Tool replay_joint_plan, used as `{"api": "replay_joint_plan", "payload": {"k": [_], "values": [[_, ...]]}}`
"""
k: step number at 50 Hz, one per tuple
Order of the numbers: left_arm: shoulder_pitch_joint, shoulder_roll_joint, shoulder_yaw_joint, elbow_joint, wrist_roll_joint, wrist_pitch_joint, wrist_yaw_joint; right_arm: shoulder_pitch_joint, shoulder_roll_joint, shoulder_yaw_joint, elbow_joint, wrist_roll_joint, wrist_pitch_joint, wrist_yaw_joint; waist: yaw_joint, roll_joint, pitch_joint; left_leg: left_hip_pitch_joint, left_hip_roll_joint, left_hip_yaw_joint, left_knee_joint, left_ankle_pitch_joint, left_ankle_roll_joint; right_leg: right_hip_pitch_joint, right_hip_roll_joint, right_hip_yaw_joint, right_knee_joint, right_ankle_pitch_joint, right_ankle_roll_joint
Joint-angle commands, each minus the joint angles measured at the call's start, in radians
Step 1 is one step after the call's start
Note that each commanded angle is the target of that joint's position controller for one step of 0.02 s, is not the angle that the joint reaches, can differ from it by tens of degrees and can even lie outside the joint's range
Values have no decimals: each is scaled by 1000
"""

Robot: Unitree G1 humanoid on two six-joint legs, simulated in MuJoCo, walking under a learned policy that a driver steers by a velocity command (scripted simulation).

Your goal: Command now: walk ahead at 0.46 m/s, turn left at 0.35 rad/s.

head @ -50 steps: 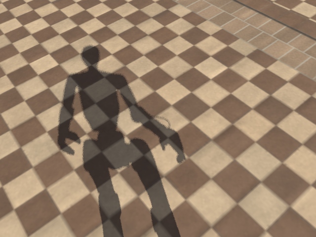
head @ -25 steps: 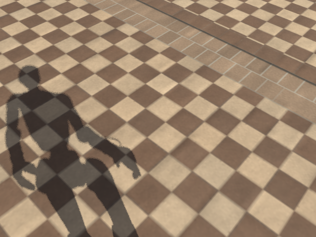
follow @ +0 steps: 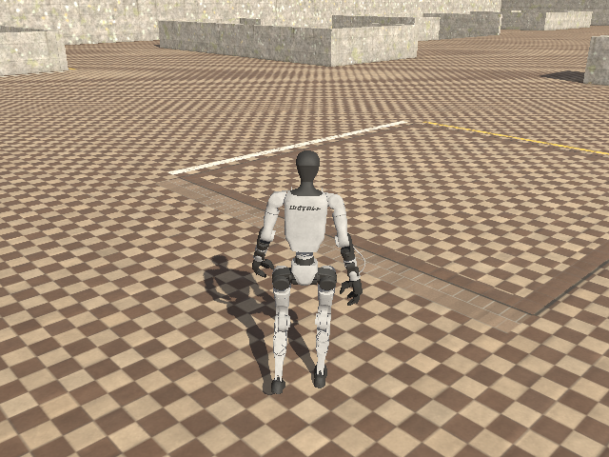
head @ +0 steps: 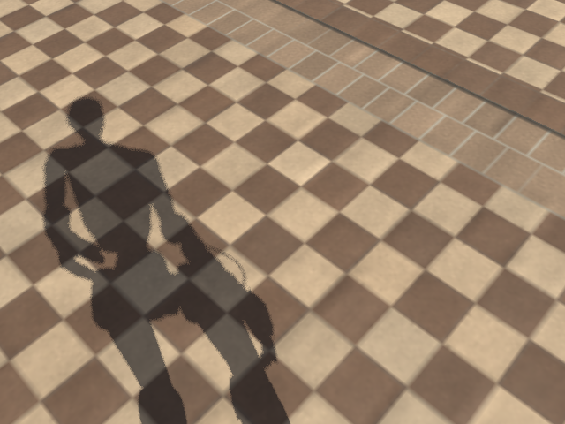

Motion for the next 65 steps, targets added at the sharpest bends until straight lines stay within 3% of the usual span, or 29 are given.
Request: {"api": "replay_joint_plan", "payload": {"k": [1, 5, 10, 15, 17, 19, 20, 21, 22, 23, 24, 25, 26, 27, 29, 31, 38, 42, 46, 50, 51, 52, 53, 54, 55, 56, 58, 59, 65], "values": [[126, 94, 25, 3, -12, -16, 13, -17, -77, -23, -63, -18, 2, 14, 59, -134, 5, -308, 86, -27, 112, 89, 7, 223, -283, 299, -350, -87, -64], [177, 96, 28, 35, -23, -46, 15, -88, -49, -25, -90, -25, 30, 37, 43, -109, 14, -379, 92, 1, 122, 188, -20, 233, -259, 132, -369, 151, -70], [225, 74, 23, 67, -19, -49, 17, -267, -26, -14, -160, -26, 32, 52, 57, -93, 60, -457, 87, 48, -59, 339, -43, 245, -232, -12, -373, 300, -78], [286, 110, 30, 103, -20, -42, 29, -417, -16, 5, -227, -32, 27, 67, 87, -86, 77, -369, 55, 151, -323, 367, 2, 328, -257, -101, -335, 477, -65], [293, 130, 33, 113, -18, -31, 36, -405, -30, 1, -232, -35, 28, 62, 70, -95, 49, -306, 9, 187, -366, 297, 41, 395, -266, -136, -241, 732, -52], [279, 160, 43, 113, -16, -13, 45, -281, -52, -10, -201, -43, 22, 49, 15, -114, -22, -172, -68, 218, -388, 211, 82, 426, -261, -160, -5, 1044, -41], [276, 172, 47, 109, -19, -3, 47, -164, -75, -22, -166, -49, 11, 41, -26, -112, -92, -37, -97, 199, -439, 227, 105, 391, -256, -155, 182, 1009, -32], [260, 175, 48, 97, -30, -1, 42, -29, -115, -43, -126, -62, -2, 26, -97, -68, -170, 178, -74, 137, -541, 340, 141, 254, -220, -168, 447, 758, 2], [308, 70, 27, 58, -20, -4, 34, -20, -220, -66, -122, -55, -8, 12, -28, 109, -249, 429, 211, -171, -455, 732, 192, -36, -112, -152, 748, -203, 36], [330, 94, 34, 3, -46, 6, 32, -13, -310, -93, -154, -20, 7, 10, -26, 189, -424, 639, 399, -626, -534, 951, 405, -296, 56, 23, 1047, -440, 76], [242, 124, 35, -1, -31, 3, 33, -43, -266, -89, -167, 0, 23, -4, -37, 5, -349, 565, 365, -477, -578, 981, 367, -367, -29, 126, 1028, -304, 73], [187, 110, 28, -18, -38, -5, 32, -113, -208, -73, -170, 8, 25, -12, -16, -9, -211, 415, 327, -368, -601, 997, 335, -368, -60, 118, 963, -219, 73], [179, 108, 30, -9, -28, -4, 34, -158, -155, -59, -169, 7, 27, -14, 27, -67, -117, 282, 263, -295, -633, 980, 278, -331, -86, 120, 876, -188, 79], [178, 109, 31, -15, -10, 13, 32, -182, -130, -51, -173, 15, 27, -19, 53, -64, -86, 192, 215, -244, -657, 963, 251, -283, -97, 128, 814, -182, 90], [212, 94, 31, -15, 3, 52, 28, -183, -126, -45, -172, 8, 18, -14, 83, -56, -103, 112, 174, -196, -668, 1003, 217, -202, -89, 123, 734, -176, 106], [215, 78, 28, -24, -3, 71, 28, -172, -163, -56, -172, -2, 11, -9, 93, -39, -128, 88, 145, -172, -660, 1036, 201, -194, -77, 112, 672, -145, 116], [45, 110, 34, -97, -10, 98, 36, -110, -180, -64, -188, -4, 42, -22, 33, 43, -114, 124, 118, -279, -671, 679, 134, -293, -66, 142, 504, -50, 129], [-17, 118, 31, -124, -18, 98, 42, -82, -186, -70, -197, -14, 57, -26, 9, 64, -84, 168, 129, -367, -651, 578, 145, -304, -41, 167, 410, -93, 119], [-31, 123, 25, -143, -34, 85, 48, -87, -198, -75, -211, -22, 68, -24, 6, 79, -80, 182, 130, -433, -593, 698, 155, -222, 5, 174, 303, -170, 94], [59, 129, 22, -136, -45, 66, 54, -162, -204, -77, -232, -8, 76, -20, 61, 91, -76, 129, 81, -488, -544, 674, 90, -2, 37, 171, 11, -124, 65], [107, 137, 24, -125, -36, 57, 61, -198, -195, -73, -243, 4, 77, -22, 93, 71, -73, 56, 38, -469, -504, 549, 40, 121, 7, 182, -151, -4, 56], [105, 200, 36, -131, -20, 52, 71, -157, -133, -57, -254, 9, 74, -23, 60, -85, -97, -41, -45, -353, -358, 228, -20, 236, -181, 338, -240, 49, 12], [33, 292, 48, -168, -20, 62, 68, -68, -99, -50, -268, 10, 74, -28, -4, -284, -99, -240, -221, -142, -193, -245, -63, 309, -424, 608, -226, 390, -114], [96, 252, 49, -152, -28, 73, 61, -74, -195, -72, -239, -28, 81, -32, 40, -201, -124, -240, -155, -82, 20, -277, -80, 264, -450, 587, -182, 509, -208], [83, 185, 29, -157, -31, 75, 56, -99, -210, -81, -230, -29, 84, -28, 28, -124, -92, -232, -126, -92, 95, -212, -88, 220, -388, 486, -172, 520, -197], [34, 152, 20, -165, -29, 78, 53, -107, -200, -82, -220, -25, 92, -19, 12, -102, -53, -224, -105, -87, 132, -144, -101, 179, -312, 370, -172, 478, -158], [6, 153, 20, -177, -19, 79, 57, -104, -184, -76, -219, -14, 108, 8, 8, -182, -58, -235, -103, -54, 193, -69, -127, 190, -230, 244, -160, 512, -118], [22, 155, 22, -175, -15, 78, 56, -115, -180, -72, -221, -7, 111, 15, 19, -185, -64, -238, -103, -39, 200, -53, -137, 200, -219, 214, -156, 530, -119], [123, 183, 44, -146, -14, 71, 49, -219, -149, -53, -261, -6, 124, 27, 77, -184, -68, -272, -55, -4, 43, -51, -147, 297, -279, 187, -157, 466, -158]]}}
Keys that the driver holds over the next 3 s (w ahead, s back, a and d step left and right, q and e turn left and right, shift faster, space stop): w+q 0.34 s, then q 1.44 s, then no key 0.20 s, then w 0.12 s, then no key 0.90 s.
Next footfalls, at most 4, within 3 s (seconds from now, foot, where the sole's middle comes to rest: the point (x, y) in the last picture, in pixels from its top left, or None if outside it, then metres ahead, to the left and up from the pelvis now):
0.42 left None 0.36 0.11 -0.77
1.04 right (305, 416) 0.49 -0.02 -0.77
1.52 left None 0.31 0.11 -0.77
2.06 right None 0.47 0.02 -0.77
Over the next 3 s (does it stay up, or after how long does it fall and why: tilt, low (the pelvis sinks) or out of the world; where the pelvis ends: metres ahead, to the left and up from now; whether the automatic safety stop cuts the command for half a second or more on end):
stays up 0.37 0.10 0.01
